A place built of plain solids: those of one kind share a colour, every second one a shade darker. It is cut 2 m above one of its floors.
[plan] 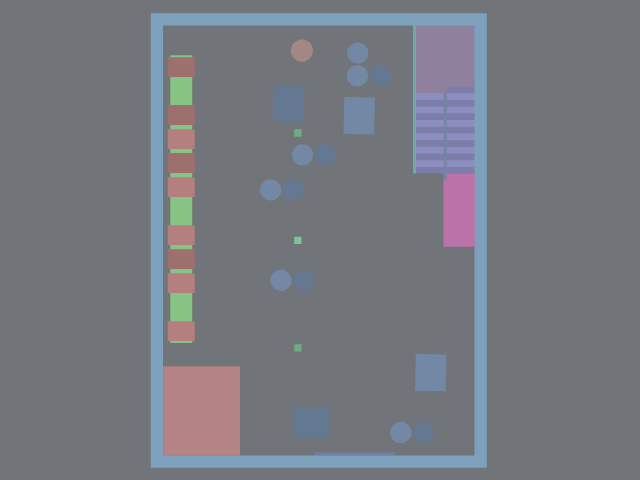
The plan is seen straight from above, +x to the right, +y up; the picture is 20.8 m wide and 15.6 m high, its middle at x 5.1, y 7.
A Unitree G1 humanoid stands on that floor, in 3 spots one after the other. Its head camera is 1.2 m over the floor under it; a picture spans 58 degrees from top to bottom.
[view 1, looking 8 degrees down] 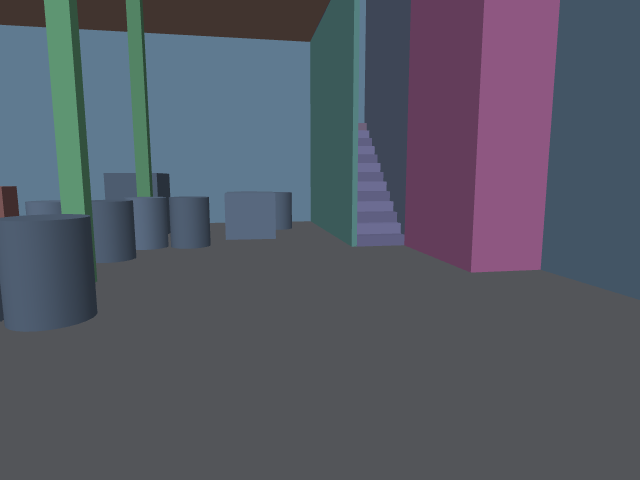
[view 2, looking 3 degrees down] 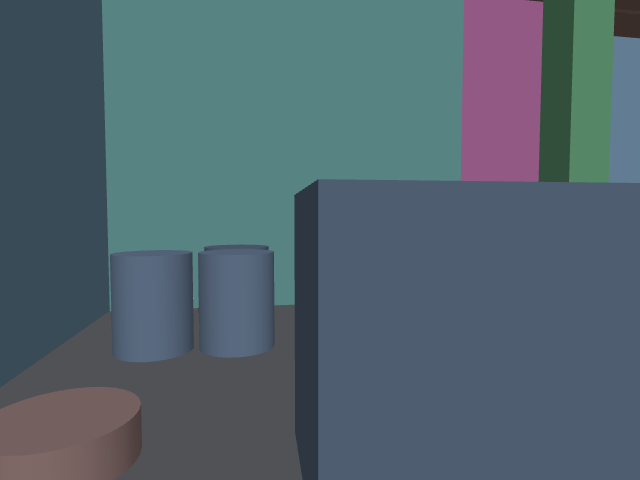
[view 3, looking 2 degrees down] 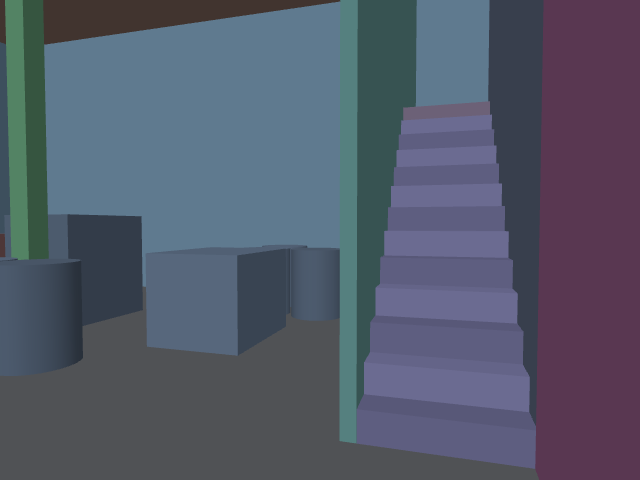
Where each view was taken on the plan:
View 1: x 6.23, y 1.70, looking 80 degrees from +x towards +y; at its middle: ground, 8.62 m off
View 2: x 2.25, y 12.27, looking -10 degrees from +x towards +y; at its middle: load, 1.38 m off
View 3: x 8.67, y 6.86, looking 106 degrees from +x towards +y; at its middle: wall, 7.41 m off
